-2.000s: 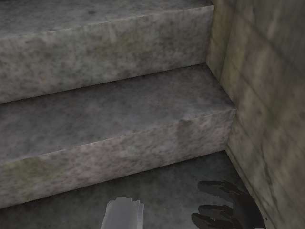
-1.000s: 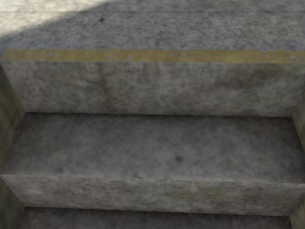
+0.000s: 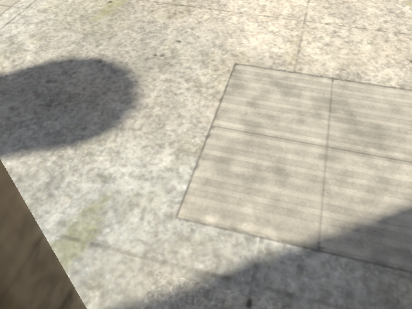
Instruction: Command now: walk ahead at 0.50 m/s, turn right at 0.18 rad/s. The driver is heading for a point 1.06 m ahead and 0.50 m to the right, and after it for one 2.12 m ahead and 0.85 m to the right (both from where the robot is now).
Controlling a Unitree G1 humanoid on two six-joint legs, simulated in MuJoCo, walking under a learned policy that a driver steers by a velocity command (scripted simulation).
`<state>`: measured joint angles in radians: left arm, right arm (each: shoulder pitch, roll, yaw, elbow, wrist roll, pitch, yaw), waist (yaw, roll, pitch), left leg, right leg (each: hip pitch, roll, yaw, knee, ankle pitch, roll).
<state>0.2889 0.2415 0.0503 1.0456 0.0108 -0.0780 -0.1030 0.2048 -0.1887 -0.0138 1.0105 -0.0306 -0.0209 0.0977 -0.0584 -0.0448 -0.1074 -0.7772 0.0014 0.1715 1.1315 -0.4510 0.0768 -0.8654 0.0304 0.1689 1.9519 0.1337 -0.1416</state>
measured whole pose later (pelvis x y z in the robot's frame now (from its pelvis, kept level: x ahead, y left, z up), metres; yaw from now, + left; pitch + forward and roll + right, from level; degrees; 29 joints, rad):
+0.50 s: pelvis +0.22 -0.08 +0.12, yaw -14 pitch +8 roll -2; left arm -0.11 0.19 -0.06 0.82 0.01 0.02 -0.08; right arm 0.49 -0.15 -0.01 1.01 -0.06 -0.11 0.09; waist -0.06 0.01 -0.14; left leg -0.01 0.17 0.25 0.26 -0.09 -0.04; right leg -1.15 -0.02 -0.13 1.51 -0.50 -0.13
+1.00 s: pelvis +0.29 -0.09 +0.30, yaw -31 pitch +3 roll +2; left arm 0.23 0.23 0.01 0.63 0.02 -0.13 -0.03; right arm 0.14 -0.22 -0.01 0.63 -0.08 -0.03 -0.04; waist 0.03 -0.01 -0.04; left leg -0.74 0.02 -0.07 1.45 -0.29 -0.09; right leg -0.45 0.13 0.19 0.54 -0.13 -0.07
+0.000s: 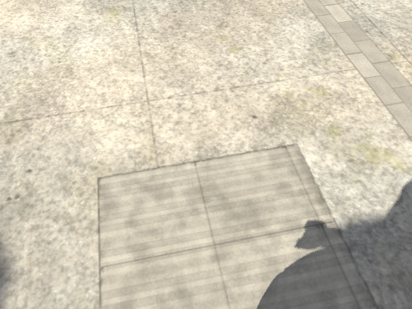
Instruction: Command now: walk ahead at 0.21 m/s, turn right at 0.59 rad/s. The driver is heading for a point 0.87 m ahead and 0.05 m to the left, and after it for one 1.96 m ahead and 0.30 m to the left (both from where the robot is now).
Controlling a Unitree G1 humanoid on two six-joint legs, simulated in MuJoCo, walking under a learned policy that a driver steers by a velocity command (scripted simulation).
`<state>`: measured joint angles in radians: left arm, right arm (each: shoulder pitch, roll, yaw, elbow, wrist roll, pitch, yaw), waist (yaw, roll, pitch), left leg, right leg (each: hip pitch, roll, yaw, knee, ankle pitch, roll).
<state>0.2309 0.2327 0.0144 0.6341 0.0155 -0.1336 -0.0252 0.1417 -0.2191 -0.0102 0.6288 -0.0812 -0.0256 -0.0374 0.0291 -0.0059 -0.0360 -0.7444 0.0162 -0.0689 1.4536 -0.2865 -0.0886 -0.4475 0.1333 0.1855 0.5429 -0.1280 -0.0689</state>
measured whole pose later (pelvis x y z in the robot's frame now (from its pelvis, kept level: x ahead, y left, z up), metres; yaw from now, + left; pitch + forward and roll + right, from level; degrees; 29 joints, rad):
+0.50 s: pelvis +0.07 +0.07 +0.00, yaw -10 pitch +2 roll +1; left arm 0.08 0.23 0.00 0.54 0.03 -0.02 -0.10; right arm 0.22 -0.24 0.02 0.74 0.01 -0.05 0.00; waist -0.04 -0.02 0.00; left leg -0.23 -0.03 0.03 0.74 -0.32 -0.01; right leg -0.41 -0.04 -0.03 0.57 -0.19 -0.03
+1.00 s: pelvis +0.14 +0.10 +0.01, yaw -12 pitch +0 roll +1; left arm 0.24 0.25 0.06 0.61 0.02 0.02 -0.05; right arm 0.14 -0.22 -0.02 0.78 -0.02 0.02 0.00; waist 0.01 0.00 -0.01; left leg -0.16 -0.04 0.02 0.47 -0.31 0.03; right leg -0.25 -0.08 0.03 0.50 -0.26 0.07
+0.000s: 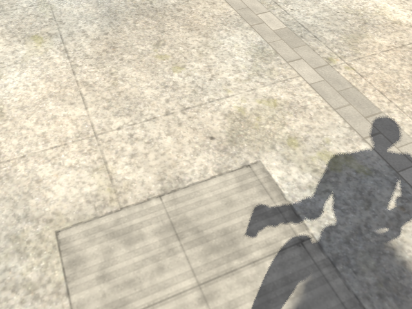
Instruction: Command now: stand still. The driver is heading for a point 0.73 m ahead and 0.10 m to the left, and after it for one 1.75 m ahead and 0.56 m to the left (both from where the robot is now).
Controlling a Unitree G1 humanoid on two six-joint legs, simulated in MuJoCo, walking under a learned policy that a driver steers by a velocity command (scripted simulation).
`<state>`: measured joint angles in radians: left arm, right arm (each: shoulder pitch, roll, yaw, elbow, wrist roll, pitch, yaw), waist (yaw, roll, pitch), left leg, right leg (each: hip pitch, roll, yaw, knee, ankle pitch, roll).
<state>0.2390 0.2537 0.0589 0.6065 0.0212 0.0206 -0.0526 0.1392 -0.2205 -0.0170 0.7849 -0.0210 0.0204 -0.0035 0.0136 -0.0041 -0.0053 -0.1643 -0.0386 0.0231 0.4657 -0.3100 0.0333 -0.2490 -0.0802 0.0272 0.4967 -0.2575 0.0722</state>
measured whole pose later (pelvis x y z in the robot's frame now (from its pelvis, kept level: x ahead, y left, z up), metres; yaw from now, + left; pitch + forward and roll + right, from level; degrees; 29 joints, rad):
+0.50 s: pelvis +0.07 -0.02 +0.00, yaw +1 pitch +1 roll -1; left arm 0.30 0.25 0.05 0.67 0.04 -0.09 0.00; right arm 0.36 -0.28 -0.05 0.86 -0.04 -0.02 0.02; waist -0.05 0.04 -0.02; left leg -0.06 0.02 -0.02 0.45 -0.42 0.09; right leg -0.15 0.01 -0.05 0.44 -0.30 -0.02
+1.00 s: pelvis +0.30 +0.01 -0.01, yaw +2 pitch +3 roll +1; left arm 0.31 0.28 0.05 0.78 -0.03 -0.08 0.00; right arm 0.23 -0.25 -0.04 0.73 0.00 -0.07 0.00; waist -0.02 -0.02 -0.02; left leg -0.41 -0.05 0.08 0.55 -0.19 0.08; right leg -0.45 -0.03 0.05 1.33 -0.33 -0.01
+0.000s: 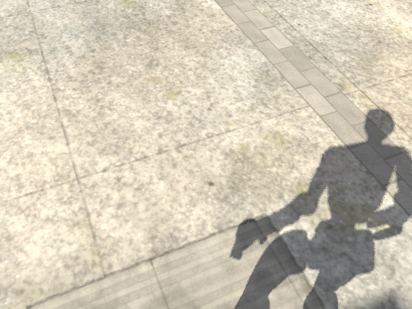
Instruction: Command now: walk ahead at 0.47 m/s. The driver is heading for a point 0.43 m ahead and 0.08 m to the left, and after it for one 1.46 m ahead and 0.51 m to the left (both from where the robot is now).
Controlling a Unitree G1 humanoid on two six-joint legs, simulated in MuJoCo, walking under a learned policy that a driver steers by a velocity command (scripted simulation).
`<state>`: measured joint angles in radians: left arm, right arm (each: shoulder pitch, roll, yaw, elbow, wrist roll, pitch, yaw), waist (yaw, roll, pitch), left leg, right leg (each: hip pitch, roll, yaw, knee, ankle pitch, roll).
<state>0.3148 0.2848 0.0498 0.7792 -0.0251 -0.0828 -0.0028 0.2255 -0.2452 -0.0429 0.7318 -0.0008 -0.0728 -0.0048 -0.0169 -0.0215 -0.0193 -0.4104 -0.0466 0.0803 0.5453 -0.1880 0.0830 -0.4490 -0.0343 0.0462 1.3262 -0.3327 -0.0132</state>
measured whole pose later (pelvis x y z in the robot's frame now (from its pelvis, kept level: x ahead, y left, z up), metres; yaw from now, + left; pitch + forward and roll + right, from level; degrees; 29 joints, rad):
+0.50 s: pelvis +0.25 -0.06 +0.01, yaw +2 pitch +4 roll +0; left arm 0.20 0.23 0.04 0.68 0.01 -0.09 -0.01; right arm 0.29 -0.29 -0.05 0.82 0.02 -0.07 0.00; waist -0.01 0.03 -0.01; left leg -0.48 0.00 -0.05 1.19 -0.41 0.00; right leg -0.36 0.00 -0.08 0.49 -0.19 -0.04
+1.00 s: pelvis +0.40 -0.01 +0.01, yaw +17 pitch +3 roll -1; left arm 0.12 0.28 0.07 0.72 0.00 -0.07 0.00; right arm 0.25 -0.26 -0.08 0.65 0.02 -0.02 0.00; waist -0.02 -0.02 0.02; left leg -0.37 -0.07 -0.04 0.48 -0.16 0.09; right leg -0.53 -0.03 0.03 1.12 -0.39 0.00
